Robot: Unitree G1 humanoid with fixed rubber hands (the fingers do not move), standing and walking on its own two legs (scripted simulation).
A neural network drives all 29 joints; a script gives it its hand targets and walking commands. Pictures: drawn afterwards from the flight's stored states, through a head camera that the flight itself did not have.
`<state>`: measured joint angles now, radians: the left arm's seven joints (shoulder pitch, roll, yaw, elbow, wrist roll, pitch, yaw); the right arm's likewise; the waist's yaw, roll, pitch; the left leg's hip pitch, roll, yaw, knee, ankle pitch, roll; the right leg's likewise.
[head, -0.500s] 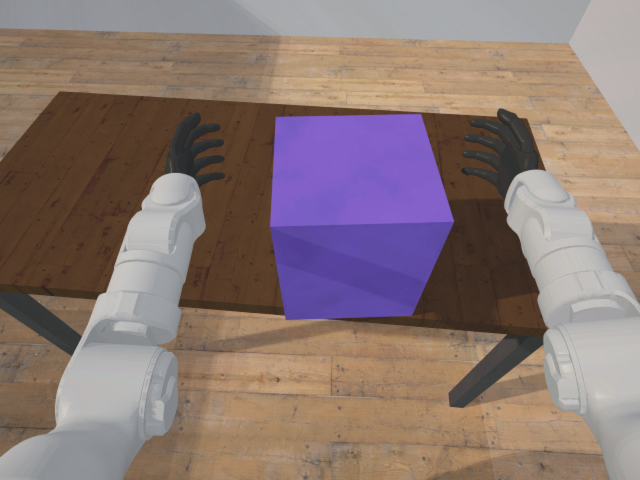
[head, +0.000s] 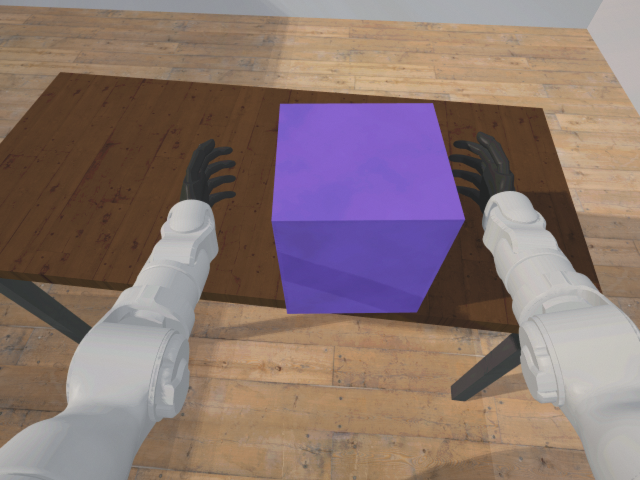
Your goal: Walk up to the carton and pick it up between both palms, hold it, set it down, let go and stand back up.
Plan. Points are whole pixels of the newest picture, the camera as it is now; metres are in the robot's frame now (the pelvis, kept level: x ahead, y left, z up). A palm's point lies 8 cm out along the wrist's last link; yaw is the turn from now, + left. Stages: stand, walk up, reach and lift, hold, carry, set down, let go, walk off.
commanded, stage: reach and lift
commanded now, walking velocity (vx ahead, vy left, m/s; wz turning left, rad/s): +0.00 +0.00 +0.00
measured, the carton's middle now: (354, 217) +0.47 +0.00 +0.00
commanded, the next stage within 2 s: none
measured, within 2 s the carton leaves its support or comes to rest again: neither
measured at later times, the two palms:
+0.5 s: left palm (221, 216) +0.43 +0.19 +0.04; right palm (487, 214) +0.46 -0.18 +0.04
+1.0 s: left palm (243, 220) +0.42 +0.15 +0.04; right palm (462, 218) +0.45 -0.14 +0.04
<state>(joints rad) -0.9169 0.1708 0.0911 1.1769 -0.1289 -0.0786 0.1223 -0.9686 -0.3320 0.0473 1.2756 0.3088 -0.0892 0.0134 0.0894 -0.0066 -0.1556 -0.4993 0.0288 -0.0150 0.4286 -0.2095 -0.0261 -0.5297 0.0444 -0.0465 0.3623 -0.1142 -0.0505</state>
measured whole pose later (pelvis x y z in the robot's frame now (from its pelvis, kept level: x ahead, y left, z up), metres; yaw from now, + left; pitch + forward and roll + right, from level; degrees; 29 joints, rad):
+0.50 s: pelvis -0.01 +0.00 -0.02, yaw -1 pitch +24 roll +0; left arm -0.97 0.13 0.09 1.36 -0.19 -0.31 0.13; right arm -0.98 -0.32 0.08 1.35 0.32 -0.26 0.00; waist 0.10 0.01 -0.24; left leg -0.73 0.03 0.01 0.57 -0.25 -0.02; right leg -0.77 0.04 -0.03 0.51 -0.16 -0.05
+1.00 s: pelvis -0.01 +0.00 -0.01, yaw +0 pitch +20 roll +0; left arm -0.91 -0.02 0.48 1.19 0.22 -0.29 0.17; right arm -0.95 -0.10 -0.42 1.19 -0.22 -0.24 -0.04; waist 0.05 0.03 -0.15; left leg -0.61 0.03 0.01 0.46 -0.18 -0.02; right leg -0.65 0.04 -0.04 0.42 -0.13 -0.05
